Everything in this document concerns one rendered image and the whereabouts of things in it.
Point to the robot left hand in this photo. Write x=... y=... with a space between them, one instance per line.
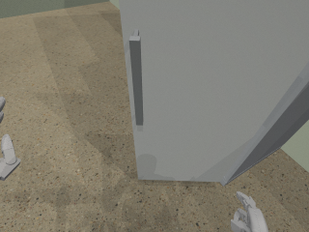
x=9 y=162

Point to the robot right hand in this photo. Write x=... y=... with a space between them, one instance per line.
x=253 y=219

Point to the fridge door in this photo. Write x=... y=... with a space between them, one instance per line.
x=212 y=72

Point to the handle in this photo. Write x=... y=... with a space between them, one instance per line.
x=136 y=72

